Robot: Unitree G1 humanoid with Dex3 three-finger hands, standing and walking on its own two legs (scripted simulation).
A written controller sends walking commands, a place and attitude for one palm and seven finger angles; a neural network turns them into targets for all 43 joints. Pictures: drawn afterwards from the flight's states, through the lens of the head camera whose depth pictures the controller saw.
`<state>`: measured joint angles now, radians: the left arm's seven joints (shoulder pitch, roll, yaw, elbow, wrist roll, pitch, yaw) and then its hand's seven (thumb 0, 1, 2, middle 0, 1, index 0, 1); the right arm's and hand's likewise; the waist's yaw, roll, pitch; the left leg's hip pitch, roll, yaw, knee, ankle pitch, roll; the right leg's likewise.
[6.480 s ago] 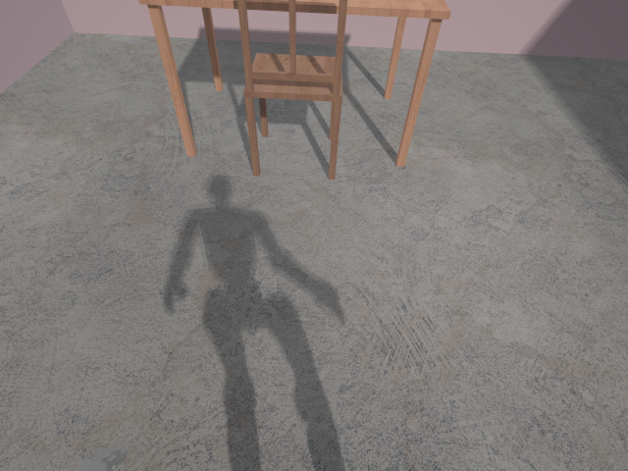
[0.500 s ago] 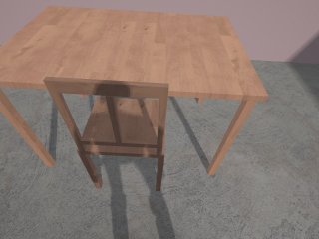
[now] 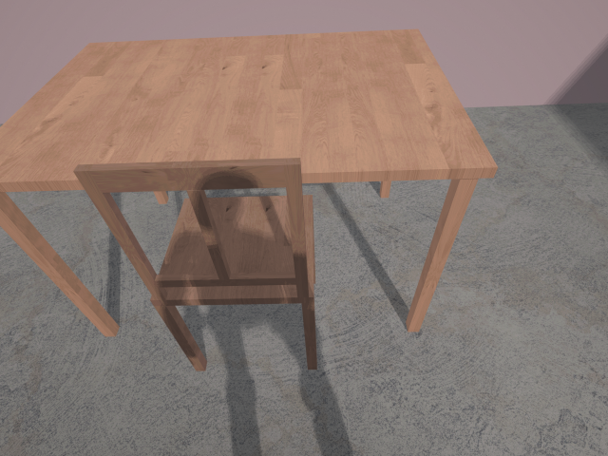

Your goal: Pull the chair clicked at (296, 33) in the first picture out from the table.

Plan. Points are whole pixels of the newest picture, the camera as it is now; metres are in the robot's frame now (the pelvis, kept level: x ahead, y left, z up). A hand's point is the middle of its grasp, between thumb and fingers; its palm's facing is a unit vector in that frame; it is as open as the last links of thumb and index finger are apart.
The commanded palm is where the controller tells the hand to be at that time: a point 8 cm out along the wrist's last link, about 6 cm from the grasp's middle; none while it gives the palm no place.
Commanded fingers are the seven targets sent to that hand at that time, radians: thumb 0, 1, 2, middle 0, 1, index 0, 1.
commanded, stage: look again from close up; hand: left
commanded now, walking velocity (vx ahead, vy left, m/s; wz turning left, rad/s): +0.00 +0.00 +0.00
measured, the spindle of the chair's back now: (211, 237) +0.54 +0.23 -0.09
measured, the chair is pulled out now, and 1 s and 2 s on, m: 0.00 0.00 0.00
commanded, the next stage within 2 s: shuffle to correct the standing spot in 0.66 s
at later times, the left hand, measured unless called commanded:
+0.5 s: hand out of the picture -0.01 +0.14 -0.17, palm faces +0.04 -0.98 -0.19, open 7.3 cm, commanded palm none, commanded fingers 0.00 0.90 0.90 -0.20 -0.30 -0.20 -0.30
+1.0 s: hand out of the picture +0.01 +0.15 -0.18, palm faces +0.08 -0.98 -0.17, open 7.4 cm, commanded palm none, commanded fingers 0.00 0.90 0.90 -0.20 -0.30 -0.20 -0.30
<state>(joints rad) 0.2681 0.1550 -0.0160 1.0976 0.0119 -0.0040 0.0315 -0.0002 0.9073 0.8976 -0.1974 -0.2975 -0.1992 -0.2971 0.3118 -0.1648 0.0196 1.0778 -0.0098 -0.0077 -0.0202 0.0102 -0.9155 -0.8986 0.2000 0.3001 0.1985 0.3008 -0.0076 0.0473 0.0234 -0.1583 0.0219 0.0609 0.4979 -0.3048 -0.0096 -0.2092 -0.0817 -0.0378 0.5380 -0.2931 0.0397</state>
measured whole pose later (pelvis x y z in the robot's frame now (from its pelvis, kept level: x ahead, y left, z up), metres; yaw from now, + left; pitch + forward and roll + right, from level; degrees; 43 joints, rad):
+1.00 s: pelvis +0.03 -0.01 +0.00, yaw +1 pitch +0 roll +0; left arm 0.33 0.14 0.02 1.10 0.02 -0.01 0.02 0.00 0.91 0.90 -0.20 -0.30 -0.20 -0.30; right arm 0.34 -0.14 0.01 1.13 -0.02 -0.01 -0.01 0.00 -0.91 -0.90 0.20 0.30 0.20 0.30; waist 0.01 0.00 0.01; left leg -0.18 0.05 0.03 0.55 -0.37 -0.03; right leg -0.20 -0.05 -0.07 0.55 -0.35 0.01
